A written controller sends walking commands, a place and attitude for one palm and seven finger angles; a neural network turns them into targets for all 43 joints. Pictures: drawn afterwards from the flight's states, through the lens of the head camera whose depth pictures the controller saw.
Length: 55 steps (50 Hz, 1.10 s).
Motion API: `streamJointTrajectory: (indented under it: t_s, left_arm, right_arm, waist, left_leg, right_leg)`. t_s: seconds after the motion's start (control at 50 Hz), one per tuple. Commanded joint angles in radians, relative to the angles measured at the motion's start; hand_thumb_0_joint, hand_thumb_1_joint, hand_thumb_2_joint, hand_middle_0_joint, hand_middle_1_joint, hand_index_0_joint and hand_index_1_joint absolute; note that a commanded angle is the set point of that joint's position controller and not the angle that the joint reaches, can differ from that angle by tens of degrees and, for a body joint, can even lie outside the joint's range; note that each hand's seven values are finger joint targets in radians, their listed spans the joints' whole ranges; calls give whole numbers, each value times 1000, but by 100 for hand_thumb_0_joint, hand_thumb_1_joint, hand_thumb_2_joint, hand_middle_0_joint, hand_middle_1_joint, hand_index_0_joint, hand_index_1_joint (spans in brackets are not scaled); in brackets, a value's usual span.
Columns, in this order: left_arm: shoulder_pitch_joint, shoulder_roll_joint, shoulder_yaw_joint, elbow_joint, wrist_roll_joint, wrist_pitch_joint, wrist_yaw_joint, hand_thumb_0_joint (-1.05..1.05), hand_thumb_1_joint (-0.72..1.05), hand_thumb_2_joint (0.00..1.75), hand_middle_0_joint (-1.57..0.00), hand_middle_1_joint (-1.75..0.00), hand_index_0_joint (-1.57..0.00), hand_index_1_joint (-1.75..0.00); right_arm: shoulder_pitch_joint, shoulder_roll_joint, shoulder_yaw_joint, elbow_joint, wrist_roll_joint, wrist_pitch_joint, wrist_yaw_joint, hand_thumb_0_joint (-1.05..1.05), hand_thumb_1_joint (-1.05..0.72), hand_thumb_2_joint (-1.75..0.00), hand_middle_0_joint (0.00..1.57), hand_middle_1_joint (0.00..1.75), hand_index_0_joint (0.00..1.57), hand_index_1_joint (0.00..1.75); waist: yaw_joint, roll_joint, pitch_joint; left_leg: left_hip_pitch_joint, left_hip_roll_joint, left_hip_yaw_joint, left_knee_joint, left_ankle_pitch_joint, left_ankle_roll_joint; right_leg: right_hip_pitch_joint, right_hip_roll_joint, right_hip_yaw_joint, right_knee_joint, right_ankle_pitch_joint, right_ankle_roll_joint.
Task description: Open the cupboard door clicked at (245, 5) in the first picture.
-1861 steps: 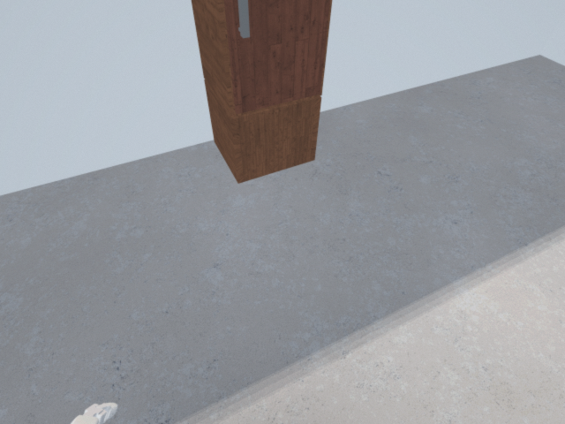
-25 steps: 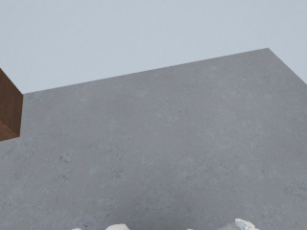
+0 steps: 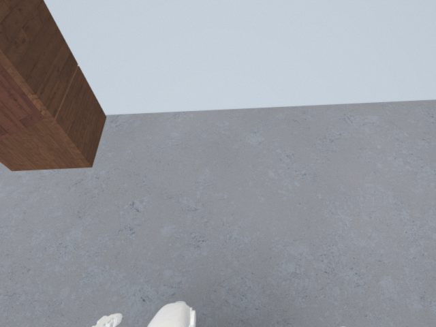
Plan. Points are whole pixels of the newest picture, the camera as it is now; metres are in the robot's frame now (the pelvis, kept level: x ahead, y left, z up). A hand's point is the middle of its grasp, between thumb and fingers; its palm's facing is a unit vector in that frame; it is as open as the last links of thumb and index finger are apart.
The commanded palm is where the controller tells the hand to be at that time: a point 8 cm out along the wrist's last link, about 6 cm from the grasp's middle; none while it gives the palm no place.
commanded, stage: turn to face it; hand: left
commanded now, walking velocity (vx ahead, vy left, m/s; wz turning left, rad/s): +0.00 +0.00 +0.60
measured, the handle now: out of the picture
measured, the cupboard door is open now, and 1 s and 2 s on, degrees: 39 39 39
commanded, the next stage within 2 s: take the last steps up to it in 1.12 s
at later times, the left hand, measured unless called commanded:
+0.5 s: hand out of the picture +0.08 +0.23 -0.16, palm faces +0.29 -0.91 -0.28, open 7.4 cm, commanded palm none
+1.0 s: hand out of the picture -0.01 +0.21 -0.18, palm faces +0.55 -0.80 -0.23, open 7.4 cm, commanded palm none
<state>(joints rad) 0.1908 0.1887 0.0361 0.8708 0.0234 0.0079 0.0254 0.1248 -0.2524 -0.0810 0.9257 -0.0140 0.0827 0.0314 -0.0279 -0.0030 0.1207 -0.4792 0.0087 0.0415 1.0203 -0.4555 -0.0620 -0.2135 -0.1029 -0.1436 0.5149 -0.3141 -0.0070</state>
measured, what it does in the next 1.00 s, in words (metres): steps on the spot, turning left: left foot, then right foot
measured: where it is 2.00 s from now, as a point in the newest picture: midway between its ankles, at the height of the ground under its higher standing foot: outside the picture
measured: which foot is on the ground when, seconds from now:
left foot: up 0.00-0.14, down 0.16-0.52, up 0.54-0.80, down 0.82-1.00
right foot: down 0.00-0.16, up 0.18-0.50, down 0.52-0.82, up 0.84-1.00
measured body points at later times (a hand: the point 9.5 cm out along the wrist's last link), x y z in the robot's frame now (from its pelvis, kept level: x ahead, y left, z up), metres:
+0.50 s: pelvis +0.03 -0.01 -0.01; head +0.08 +0.00 +0.44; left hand +0.07 +0.28 -0.14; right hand +0.18 -0.23 -0.15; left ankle +0.01 +0.12 -0.74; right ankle +0.07 -0.15 -0.73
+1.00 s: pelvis +0.05 +0.00 -0.01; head +0.08 +0.05 +0.44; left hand -0.04 +0.26 -0.16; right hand +0.27 -0.15 -0.14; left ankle +0.01 +0.10 -0.74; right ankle +0.09 -0.14 -0.67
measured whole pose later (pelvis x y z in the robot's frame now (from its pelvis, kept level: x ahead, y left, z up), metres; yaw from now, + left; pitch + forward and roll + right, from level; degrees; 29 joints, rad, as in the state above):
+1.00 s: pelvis +0.05 +0.00 -0.01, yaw +33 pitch +1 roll -1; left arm 0.18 0.25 0.06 0.94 0.02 0.06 0.01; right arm 0.13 -0.21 -0.04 0.90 -0.03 0.02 0.00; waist 0.00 -0.04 0.10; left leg -0.32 -0.01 0.03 0.56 -0.26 0.04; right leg -0.45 -0.08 -0.04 1.08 -0.47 0.07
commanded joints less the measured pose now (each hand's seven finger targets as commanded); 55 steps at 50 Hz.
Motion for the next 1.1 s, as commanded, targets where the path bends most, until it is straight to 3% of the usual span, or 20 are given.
streamJointTrajectory:
  t_s: [0.0,0.06,0.1,0.12,0.14,0.18,0.24,0.44,0.46,0.5,0.54,0.6,0.7,0.76,0.78,0.8,0.82,0.84,0.92,1.08]
  left_arm:
    - [101,224,67,-31,3,-18,9,0,90,90,-20,-30,-20,-30]
    - [92,239,75,-20,2,-18,4,0,90,90,-20,-30,-20,-30]
    - [54,236,77,-32,-11,-16,-3,0,90,90,-20,-30,-20,-30]
    - [47,188,70,-60,-18,-12,-9,0,90,90,-20,-30,-20,-30]
    - [-16,122,44,-102,-22,-5,-11,0,90,90,-20,-30,-20,-30]
    - [-95,151,48,-113,-8,12,-1,0,90,90,-20,-30,-20,-30]
    - [-45,143,55,-60,-6,29,-13,0,90,90,-20,-30,-20,-30]
    - [33,135,52,-49,-12,9,-14,0,90,90,-20,-30,-20,-30]
    - [69,166,59,-44,-10,-1,-10,0,90,90,-20,-30,-20,-30]
    - [104,308,85,-48,9,-15,5,0,90,90,-20,-30,-20,-30]
    - [11,228,61,-66,0,-15,8,0,90,90,-20,-30,-20,-30]
    - [-23,186,49,-75,-2,-13,10,0,90,90,-20,-30,-20,-30]
    - [74,242,68,-37,7,-14,5,0,90,90,-20,-30,-20,-30]
    - [50,243,70,-26,-6,-11,-3,0,90,90,-20,-30,-20,-30]
    - [43,211,64,-45,-15,-7,-9,0,90,90,-20,-30,-20,-30]
    - [17,132,43,-81,-22,-1,-14,0,90,90,-20,-30,-20,-30]
    - [-35,141,39,-90,-14,14,-5,0,90,90,-20,-30,-20,-30]
    - [-42,143,41,-90,-9,19,-4,0,90,90,-20,-30,-20,-30]
    - [-20,123,43,-21,-6,27,-16,0,90,90,-20,-30,-20,-30]
    - [18,95,32,7,-12,18,-17,0,90,90,-20,-30,-20,-30]
  right_arm:
    - [-105,-21,10,-105,5,-39,3,0,-90,-90,20,30,20,30]
    - [-60,-31,8,-100,6,-47,1,0,-90,-90,20,30,20,30]
    - [41,-77,-5,-74,-2,-56,-4,0,-90,-90,20,30,20,30]
    - [111,-173,-29,-65,-11,-64,-11,0,-90,-90,20,30,20,30]
    - [182,-265,-54,-55,-10,-60,-23,0,-90,-90,20,30,20,30]
    - [167,-230,-40,-47,-11,-58,-37,0,-90,-90,20,30,20,30]
    - [24,-182,-26,-84,-12,-62,-49,0,-90,-90,20,30,20,30]
    - [-15,-183,-39,-91,-10,-50,-39,0,-90,-90,20,30,20,30]
    - [-30,-162,-38,-97,-1,-50,-36,0,-90,-90,20,30,20,30]
    - [-32,-69,-24,-134,7,-52,-27,0,-90,-90,20,30,20,30]
    - [-6,-91,-27,-110,-4,-43,-16,0,-90,-90,20,30,20,30]
    - [-16,-72,-17,-89,-1,-30,-7,0,-90,-90,20,30,20,30]
    - [-78,-23,9,-99,5,-44,4,0,-90,-90,20,30,20,30]
    - [36,-57,0,-71,1,-56,0,0,-90,-90,20,30,20,30]
    - [101,-132,-18,-60,-5,-65,-7,0,-90,-90,20,30,20,30]
    - [173,-239,-45,-54,-11,-70,-18,0,-90,-90,20,30,20,30]
    - [209,-261,-47,-33,-9,-59,-32,0,-90,-90,20,30,20,30]
    - [175,-237,-39,-48,-14,-61,-36,0,-90,-90,20,30,20,30]
    - [61,-148,-8,-61,-13,-74,-57,0,-90,-90,20,30,20,30]
    - [52,-147,-8,-39,-16,-64,-53,0,-90,-90,20,30,20,30]
  waist:
    - [80,-187,-168]
    - [58,-203,-192]
    - [-11,-126,-228]
    - [-50,115,-286]
    - [-91,338,-290]
    - [-74,174,-236]
    - [1,181,-156]
    - [50,165,-177]
    - [72,108,-182]
    - [98,-331,-179]
    - [36,-194,-136]
    - [20,-269,-126]
    - [72,-185,-148]
    - [8,-127,-197]
    - [-30,43,-249]
    - [-65,325,-271]
    - [-76,249,-298]
    - [-60,174,-257]
    - [4,181,-173]
    - [15,150,-178]
  left_leg:
    - [-1,-9,63,-229,5,2]
    - [102,-20,86,-386,77,21]
    - [320,-15,70,-562,291,48]
    - [516,178,-179,-587,551,136]
    - [576,407,-492,-623,966,302]
    - [468,371,-401,-624,769,320]
    - [301,247,-317,-668,504,239]
    - [157,152,-339,-576,436,181]
    - [83,108,-314,-516,375,140]
    - [-147,-92,-72,-63,-154,20]
    - [-117,-11,-117,180,-75,29]
    - [-96,22,-43,120,-28,-1]
    - [36,-14,67,-254,-4,7]
    - [274,-21,62,-527,235,32]
    - [437,94,-82,-585,435,82]
    - [542,372,-458,-628,824,240]
    - [506,413,-451,-619,874,312]
    - [438,393,-411,-653,657,310]
    - [323,241,-274,-666,588,233]
    - [263,216,-270,-648,516,223]
  right_leg:
    - [234,-235,88,-58,727,-91]
    - [220,-246,54,14,738,-64]
    - [84,-228,-6,178,653,-3]
    - [-142,-133,-54,379,300,61]
    - [-367,-8,-6,599,-366,108]
    - [-383,-28,131,666,-306,87]
    - [-328,-10,151,628,-152,91]
    - [4,94,91,65,-1,82]
    - [113,66,116,-74,74,75]
    - [188,-384,552,-279,152,-109]
    - [52,-314,382,-235,200,-148]
    - [95,-227,165,-148,509,-104]
    - [167,-241,96,-54,638,-83]
    - [58,-219,35,99,517,-9]
    - [-84,-160,-21,263,339,48]
    - [-339,-19,-26,498,-313,116]
    - [-335,-16,105,603,-379,89]
    - [-339,-28,126,650,-313,79]
    - [-314,-3,143,620,-140,81]
    - [-96,74,84,217,-120,68]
